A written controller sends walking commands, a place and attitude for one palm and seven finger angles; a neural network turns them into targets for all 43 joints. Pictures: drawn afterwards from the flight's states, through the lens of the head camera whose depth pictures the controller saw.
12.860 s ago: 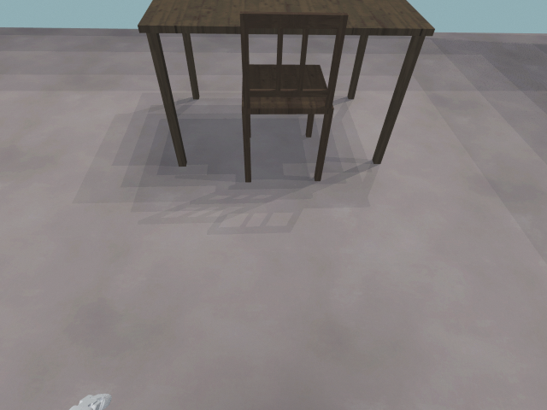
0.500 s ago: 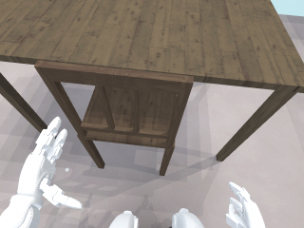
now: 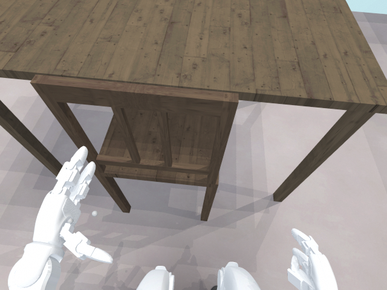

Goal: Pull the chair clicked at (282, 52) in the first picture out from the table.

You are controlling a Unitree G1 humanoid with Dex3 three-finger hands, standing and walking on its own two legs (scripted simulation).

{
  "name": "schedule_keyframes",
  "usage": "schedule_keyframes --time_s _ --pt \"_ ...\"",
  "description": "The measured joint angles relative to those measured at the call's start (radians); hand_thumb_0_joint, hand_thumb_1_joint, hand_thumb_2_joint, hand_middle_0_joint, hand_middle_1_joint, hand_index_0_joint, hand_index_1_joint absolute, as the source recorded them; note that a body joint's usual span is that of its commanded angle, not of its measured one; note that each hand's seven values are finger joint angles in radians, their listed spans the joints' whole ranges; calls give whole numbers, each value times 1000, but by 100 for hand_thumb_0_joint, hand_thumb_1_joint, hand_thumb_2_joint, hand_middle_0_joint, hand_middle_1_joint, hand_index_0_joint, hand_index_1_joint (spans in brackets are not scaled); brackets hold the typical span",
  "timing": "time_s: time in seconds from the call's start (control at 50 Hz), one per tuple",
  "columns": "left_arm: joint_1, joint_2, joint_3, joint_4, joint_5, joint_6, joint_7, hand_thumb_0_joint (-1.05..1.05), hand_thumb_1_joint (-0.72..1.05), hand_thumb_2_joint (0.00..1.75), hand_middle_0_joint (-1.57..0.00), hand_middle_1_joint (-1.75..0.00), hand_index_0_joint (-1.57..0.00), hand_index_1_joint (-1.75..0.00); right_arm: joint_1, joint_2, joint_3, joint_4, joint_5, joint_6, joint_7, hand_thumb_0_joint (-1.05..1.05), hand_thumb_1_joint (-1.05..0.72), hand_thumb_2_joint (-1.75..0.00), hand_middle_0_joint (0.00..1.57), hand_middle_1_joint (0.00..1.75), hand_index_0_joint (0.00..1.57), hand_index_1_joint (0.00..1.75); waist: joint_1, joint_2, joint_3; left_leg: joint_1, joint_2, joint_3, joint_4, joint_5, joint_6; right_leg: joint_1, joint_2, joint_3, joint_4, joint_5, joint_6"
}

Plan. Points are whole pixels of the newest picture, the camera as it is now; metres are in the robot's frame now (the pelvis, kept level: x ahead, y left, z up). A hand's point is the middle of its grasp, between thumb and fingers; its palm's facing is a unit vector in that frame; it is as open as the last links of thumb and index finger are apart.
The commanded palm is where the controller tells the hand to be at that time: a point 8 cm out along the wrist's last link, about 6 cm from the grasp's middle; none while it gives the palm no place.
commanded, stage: aim the fingers beside a spindle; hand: left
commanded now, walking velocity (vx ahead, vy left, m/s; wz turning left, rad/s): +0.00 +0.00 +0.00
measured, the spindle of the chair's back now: (128, 137) +0.46 +0.18 -0.03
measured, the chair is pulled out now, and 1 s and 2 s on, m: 0.00 0.00 0.00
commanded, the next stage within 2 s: none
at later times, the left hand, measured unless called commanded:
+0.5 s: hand (107, 202) +0.28 +0.18 +0.01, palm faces -0.09 -1.00 -0.03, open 17.0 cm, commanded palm +0.27 +0.24 +0.02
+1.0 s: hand (117, 191) +0.31 +0.17 +0.00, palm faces -0.06 -1.00 -0.04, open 16.9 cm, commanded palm +0.29 +0.22 +0.00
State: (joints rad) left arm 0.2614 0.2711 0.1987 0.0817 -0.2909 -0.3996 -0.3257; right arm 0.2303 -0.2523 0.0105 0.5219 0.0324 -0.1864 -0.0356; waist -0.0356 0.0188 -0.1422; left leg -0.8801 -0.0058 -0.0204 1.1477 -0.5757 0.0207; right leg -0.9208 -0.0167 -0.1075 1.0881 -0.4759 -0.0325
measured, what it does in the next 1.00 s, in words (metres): stands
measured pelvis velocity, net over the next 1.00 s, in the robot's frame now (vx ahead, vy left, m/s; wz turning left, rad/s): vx -0.01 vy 0.01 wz -0.01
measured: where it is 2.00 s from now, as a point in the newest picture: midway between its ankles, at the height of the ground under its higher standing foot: outside the picture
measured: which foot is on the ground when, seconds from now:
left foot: down 0.00-1.00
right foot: down 0.00-1.00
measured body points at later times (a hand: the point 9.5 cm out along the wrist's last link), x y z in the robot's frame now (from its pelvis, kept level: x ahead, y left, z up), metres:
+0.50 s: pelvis -0.01 +0.00 -0.01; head +0.09 +0.01 +0.42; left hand +0.28 +0.24 +0.02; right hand +0.15 -0.25 -0.10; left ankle -0.01 +0.10 -0.65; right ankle +0.03 -0.11 -0.65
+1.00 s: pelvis -0.01 +0.01 -0.03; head +0.10 +0.02 +0.41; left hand +0.31 +0.22 +0.01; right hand +0.15 -0.24 -0.12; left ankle -0.01 +0.10 -0.65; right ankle +0.03 -0.11 -0.65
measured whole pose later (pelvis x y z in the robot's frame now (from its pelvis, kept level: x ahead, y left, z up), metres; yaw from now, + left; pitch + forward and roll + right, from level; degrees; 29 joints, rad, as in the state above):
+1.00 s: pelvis -0.01 +0.01 -0.03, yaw -1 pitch +22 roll -2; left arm -0.01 0.24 0.15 0.27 -0.21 -0.45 -0.20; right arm 0.21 -0.25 0.02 0.54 0.01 -0.10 -0.01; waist -0.05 0.01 -0.16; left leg -1.05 -0.01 0.00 1.26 -0.60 0.03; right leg -1.10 -0.03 -0.08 1.21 -0.50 -0.02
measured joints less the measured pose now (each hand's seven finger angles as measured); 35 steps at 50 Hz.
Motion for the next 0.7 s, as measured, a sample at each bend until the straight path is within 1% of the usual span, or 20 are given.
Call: schedule_keyframes --time_s 0.08,0.18,0.22,0.3,0.34,0.38,0.46,0.52,0.56,0.7 --pt "-19 -4 11 13 5 -20 21 -1 -50 30 -7 -9 -6 -8 3 3 -3 8 -1 13 7 1 -90 -90 20 30 21 30 -1 -1 -10 -11 -1 4 6 -2 0 -14 -1 4 11 -3 0" --pt "-30 -3 9 64 9 6 12 -1 -50 30 -6 -8 -6 -8 3 2 1 6 2 31 10 1 -90 -90 20 30 21 30 -2 3 -14 -26 -1 8 18 -5 1 -31 -2 7 24 -6 0" --pt "-32 -3 5 72 9 7 8 -1 -50 30 -6 -8 -6 -8 3 2 3 5 2 31 8 1 -90 -90 20 30 21 30 -3 3 -11 -32 -1 8 23 -6 2 -38 -2 8 29 -7 0" --pt "-53 -5 -5 67 12 -23 16 -1 -50 30 -6 -8 -6 -8 2 0 4 9 -2 22 4 1 -90 -90 20 30 21 30 -1 1 -6 -50 -2 5 38 -8 2 -53 -3 5 41 -7 0" --pt "-81 -6 -6 73 15 -40 23 -1 -50 30 -6 -8 -6 -8 -1 -2 5 14 -4 20 4 1 -90 -90 20 30 21 30 -1 0 -6 -63 -2 3 48 -9 2 -64 -4 3 49 -8 0" --pt "-113 -6 -7 86 18 -45 27 -1 -50 30 -6 -8 -6 -8 -4 -3 6 18 -5 21 6 1 -90 -90 20 30 21 30 -1 -1 -7 -77 -4 3 58 -10 2 -78 -6 2 57 -9 0" --pt "-164 -4 -9 131 25 -17 23 -1 -50 30 -6 -8 -6 -8 -9 -3 10 18 -3 35 10 1 -90 -90 20 30 21 30 -5 -2 -11 -96 -4 8 68 -12 5 -99 -7 7 69 -9 2" --pt "-183 -2 -9 158 31 11 23 -1 -50 30 -6 -8 -6 -8 -9 -2 11 11 -1 45 11 1 -90 -90 20 30 21 30 -11 -3 -11 -102 -3 13 70 -12 7 -107 -6 12 72 -8 3" --pt "-188 -2 -8 164 33 17 30 -1 -50 30 -6 -8 -6 -8 -8 -1 11 7 -2 48 10 1 -90 -90 20 30 21 30 -14 -3 -9 -105 -3 15 70 -12 8 -111 -5 14 72 -7 4" --pt "-209 -14 -16 144 36 -27 66 -1 -50 30 -6 -8 -6 -8 0 -4 4 18 -9 50 17 1 -91 -90 20 30 21 30 -11 0 -15 -119 -6 17 76 -14 11 -124 -8 16 76 -8 9"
